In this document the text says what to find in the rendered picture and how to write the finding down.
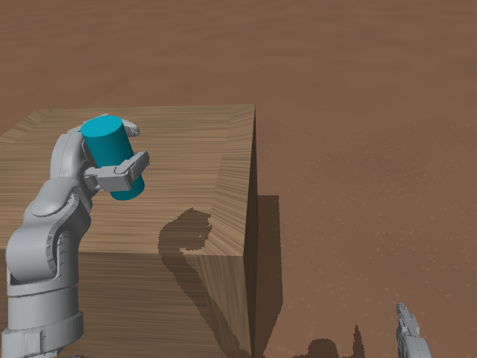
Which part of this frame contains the left robot arm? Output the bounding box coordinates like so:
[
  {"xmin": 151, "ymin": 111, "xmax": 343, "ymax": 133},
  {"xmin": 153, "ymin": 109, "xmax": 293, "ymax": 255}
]
[{"xmin": 1, "ymin": 177, "xmax": 92, "ymax": 358}]

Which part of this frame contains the can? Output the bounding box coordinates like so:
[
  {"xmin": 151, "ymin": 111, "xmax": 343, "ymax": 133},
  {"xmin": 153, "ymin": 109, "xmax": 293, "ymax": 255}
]
[{"xmin": 80, "ymin": 116, "xmax": 145, "ymax": 201}]

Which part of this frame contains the left robot hand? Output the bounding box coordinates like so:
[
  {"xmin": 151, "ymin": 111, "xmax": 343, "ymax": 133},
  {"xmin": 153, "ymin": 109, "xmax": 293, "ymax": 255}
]
[{"xmin": 49, "ymin": 113, "xmax": 150, "ymax": 198}]

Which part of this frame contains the right robot hand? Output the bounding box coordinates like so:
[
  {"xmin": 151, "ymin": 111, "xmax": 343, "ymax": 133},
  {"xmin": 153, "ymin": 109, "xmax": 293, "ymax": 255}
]
[{"xmin": 396, "ymin": 302, "xmax": 432, "ymax": 358}]

